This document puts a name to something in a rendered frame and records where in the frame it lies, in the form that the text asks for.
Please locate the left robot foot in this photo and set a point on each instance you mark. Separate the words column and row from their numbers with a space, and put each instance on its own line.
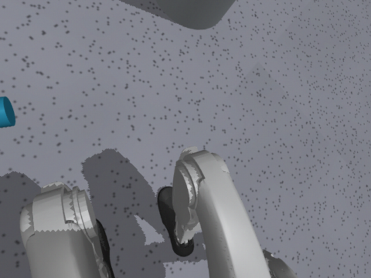
column 105, row 249

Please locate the right robot foot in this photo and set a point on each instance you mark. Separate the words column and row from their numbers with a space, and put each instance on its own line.
column 168, row 219

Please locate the right robot hand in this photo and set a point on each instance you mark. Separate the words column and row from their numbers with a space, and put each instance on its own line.
column 278, row 268

